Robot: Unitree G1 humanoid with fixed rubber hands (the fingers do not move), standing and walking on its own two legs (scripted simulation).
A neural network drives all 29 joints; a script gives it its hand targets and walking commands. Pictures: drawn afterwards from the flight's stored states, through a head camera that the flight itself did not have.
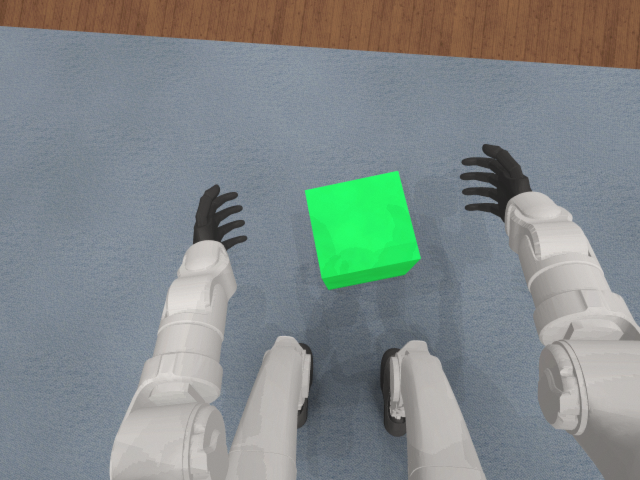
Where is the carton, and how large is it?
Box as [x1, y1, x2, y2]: [305, 171, 420, 289]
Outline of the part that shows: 397,171 305,190 321,276 328,289 404,274 420,258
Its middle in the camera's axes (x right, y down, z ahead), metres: +0.10 +0.00 +0.95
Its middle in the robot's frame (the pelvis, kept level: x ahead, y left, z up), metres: +0.49 -0.01 -0.54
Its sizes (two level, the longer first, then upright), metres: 0.210 0.200 0.250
